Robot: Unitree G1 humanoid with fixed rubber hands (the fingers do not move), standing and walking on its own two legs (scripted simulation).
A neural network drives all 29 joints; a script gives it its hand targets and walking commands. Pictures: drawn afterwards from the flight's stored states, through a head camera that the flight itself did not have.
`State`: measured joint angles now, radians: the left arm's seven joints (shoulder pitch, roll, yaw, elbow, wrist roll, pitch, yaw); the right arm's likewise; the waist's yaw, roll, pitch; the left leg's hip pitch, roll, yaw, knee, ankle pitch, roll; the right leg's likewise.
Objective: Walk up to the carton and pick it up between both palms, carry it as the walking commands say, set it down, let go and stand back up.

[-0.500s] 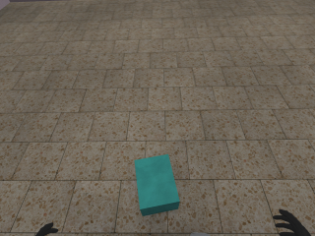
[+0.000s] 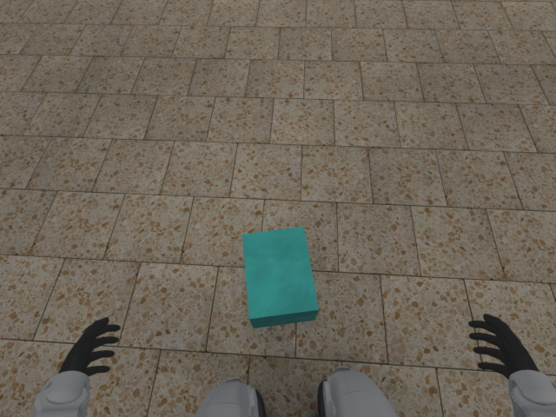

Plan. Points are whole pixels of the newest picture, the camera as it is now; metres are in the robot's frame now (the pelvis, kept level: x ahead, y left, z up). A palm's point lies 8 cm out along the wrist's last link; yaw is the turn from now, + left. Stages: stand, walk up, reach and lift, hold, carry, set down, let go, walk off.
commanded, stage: reach and lift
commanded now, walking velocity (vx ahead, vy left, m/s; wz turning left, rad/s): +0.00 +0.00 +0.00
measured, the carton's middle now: (278, 277) +0.50 +0.00 -0.67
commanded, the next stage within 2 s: none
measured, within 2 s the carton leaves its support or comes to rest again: neither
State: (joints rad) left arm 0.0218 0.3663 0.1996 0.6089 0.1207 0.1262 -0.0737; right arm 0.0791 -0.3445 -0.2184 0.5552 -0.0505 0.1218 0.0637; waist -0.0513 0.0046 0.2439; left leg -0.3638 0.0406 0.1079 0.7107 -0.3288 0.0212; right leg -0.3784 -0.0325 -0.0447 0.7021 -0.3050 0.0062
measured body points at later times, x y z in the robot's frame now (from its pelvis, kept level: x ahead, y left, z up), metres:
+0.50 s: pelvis -0.01 -0.01 -0.04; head +0.15 +0.00 +0.38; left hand +0.30 +0.27 -0.14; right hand +0.28 -0.27 -0.14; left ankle +0.03 +0.10 -0.72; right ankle +0.04 -0.12 -0.72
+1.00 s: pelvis -0.04 -0.01 -0.08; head +0.21 +0.00 +0.29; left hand +0.42 +0.24 -0.18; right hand +0.41 -0.22 -0.18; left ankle +0.03 +0.10 -0.72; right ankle +0.04 -0.12 -0.72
